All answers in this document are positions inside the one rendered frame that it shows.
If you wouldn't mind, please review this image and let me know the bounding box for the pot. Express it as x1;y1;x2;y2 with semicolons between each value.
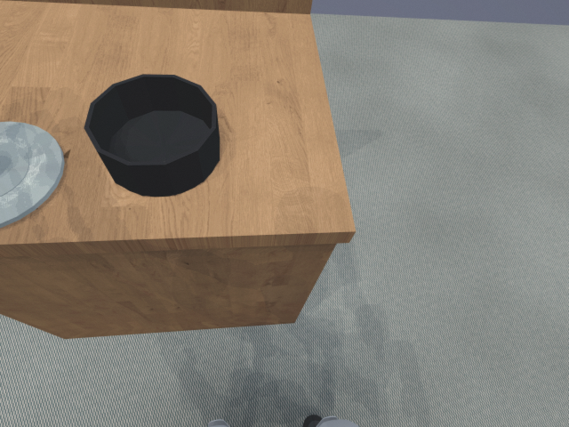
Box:
84;74;220;197

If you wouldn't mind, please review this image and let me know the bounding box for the lid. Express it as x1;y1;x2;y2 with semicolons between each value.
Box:
0;122;65;228

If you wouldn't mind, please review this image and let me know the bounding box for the table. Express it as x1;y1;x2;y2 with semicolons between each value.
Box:
0;0;356;339

